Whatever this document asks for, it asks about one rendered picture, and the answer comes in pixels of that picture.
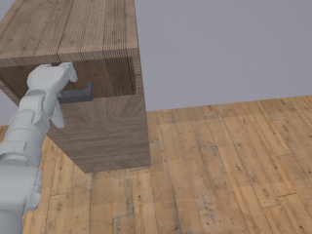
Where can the robot left hand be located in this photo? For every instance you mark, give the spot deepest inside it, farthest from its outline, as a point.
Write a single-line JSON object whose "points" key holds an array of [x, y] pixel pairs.
{"points": [[55, 79]]}

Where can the cabinet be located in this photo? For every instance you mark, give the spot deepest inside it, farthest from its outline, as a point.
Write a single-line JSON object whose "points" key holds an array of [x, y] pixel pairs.
{"points": [[106, 133]]}

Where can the drawer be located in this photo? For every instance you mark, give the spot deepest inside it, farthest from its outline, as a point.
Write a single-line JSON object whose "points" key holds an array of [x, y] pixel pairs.
{"points": [[112, 77]]}

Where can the left robot forearm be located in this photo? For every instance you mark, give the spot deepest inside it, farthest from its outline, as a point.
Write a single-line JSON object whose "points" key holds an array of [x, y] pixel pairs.
{"points": [[23, 140]]}

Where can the left robot upper arm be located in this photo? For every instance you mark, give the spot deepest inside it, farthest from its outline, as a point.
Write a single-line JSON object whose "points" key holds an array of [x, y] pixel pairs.
{"points": [[20, 192]]}

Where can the handle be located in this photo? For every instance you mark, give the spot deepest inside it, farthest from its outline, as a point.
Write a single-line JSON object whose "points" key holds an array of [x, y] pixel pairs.
{"points": [[73, 96]]}

